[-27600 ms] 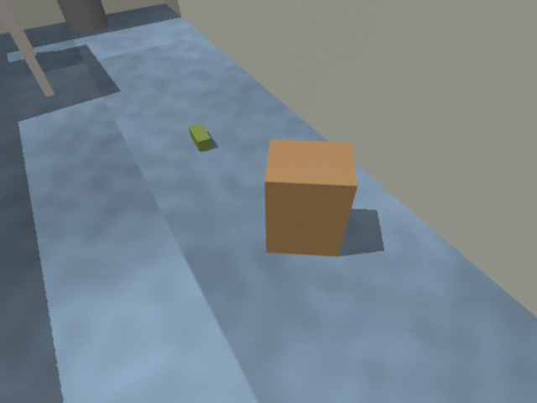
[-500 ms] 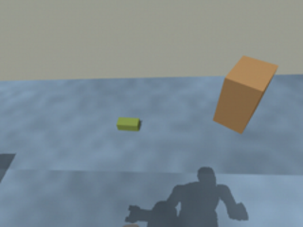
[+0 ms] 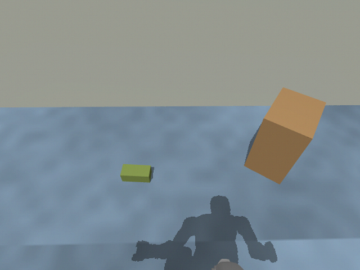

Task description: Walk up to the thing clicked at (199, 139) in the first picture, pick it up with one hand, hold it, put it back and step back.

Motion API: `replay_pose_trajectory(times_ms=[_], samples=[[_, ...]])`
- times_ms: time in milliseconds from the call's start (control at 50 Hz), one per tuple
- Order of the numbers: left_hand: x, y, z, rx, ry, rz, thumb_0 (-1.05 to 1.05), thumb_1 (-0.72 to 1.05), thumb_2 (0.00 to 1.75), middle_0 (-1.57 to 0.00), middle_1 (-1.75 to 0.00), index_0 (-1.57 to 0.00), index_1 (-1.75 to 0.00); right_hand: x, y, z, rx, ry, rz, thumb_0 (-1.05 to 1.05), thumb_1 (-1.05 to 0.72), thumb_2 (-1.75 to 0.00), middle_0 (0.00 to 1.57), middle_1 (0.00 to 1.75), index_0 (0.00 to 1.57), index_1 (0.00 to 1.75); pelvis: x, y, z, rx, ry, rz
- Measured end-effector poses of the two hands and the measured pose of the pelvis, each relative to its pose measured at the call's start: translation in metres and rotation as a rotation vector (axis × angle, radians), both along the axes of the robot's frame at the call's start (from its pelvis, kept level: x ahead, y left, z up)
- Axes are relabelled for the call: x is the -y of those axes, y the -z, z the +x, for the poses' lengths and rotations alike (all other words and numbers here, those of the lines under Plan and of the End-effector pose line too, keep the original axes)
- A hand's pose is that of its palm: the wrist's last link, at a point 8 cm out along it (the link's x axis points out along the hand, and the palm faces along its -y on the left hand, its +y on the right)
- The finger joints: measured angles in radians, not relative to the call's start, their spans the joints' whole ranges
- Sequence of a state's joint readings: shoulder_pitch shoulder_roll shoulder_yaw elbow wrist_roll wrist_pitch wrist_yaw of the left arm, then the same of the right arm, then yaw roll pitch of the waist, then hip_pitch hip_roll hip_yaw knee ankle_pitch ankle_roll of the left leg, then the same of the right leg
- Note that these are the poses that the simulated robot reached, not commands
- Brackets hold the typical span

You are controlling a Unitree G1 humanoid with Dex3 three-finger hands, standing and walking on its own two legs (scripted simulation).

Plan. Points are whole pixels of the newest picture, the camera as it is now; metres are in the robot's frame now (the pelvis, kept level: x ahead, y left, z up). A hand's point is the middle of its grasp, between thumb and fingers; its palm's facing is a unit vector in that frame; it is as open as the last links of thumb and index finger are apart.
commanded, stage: walk up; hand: left
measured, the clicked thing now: (136, 173) +0.80 +0.26 -0.74
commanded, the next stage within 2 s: none
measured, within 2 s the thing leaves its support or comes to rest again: neither
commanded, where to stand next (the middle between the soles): +0.43 +0.02 m, yaw +0 degrees
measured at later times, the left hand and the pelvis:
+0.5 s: hand (68, 252) +0.22 +0.29 -0.15, palm faces +0.00 -0.93 -0.38, open 7.4 cm; pelvis +0.19 +0.01 -0.02, yaw +2 degrees
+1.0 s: hand (91, 183) +0.42 +0.28 -0.15, palm faces -0.03 -0.92 -0.39, open 7.4 cm; pelvis +0.33 +0.01 -0.02, yaw +1 degrees
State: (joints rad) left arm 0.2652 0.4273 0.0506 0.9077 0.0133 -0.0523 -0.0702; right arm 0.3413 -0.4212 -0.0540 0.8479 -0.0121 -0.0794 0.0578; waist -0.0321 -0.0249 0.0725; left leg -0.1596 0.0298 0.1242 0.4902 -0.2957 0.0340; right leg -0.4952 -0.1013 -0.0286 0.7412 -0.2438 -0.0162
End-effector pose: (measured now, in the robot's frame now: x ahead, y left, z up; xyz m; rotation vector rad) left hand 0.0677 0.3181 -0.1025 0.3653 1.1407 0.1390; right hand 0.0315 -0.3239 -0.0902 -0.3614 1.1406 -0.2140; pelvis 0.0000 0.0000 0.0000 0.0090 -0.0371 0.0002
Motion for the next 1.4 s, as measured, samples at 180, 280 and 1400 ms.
replay_pose_trajectory(times_ms=[180,280,1400], samples=[[0.024,-0.011,0.097,0.099,0.003,0.062,0.0,0.9,0.9,-0.2,-0.3,-0.2,-0.3,0.02,0.04,0.058,-0.1,0.022,0.046,0.01,-0.9,-0.9,0.2,0.3,0.2,0.3,0.025,0.014,0.076,0.003,-0.001,-0.005],[0.029,-0.022,0.114,0.091,-0.023,0.054,0.0,0.9,0.9,-0.2,-0.3,-0.2,-0.3,0.013,0.034,0.117,-0.062,-0.021,0.07,0.01,-0.9,-0.9,0.2,0.3,0.2,0.3,0.023,0.003,0.109,0.003,-0.004,-0.009],[-0.027,0.03,0.356,-0.082,-0.114,-0.025,0.0,0.9,0.9,-0.2,-0.3,-0.2,-0.3,-0.063,0.019,0.422,-0.041,-0.036,0.003,0.01,-0.9,-0.9,0.2,0.3,0.21,0.3,-0.039,0.006,0.374,0.007,-0.013,-0.023]])
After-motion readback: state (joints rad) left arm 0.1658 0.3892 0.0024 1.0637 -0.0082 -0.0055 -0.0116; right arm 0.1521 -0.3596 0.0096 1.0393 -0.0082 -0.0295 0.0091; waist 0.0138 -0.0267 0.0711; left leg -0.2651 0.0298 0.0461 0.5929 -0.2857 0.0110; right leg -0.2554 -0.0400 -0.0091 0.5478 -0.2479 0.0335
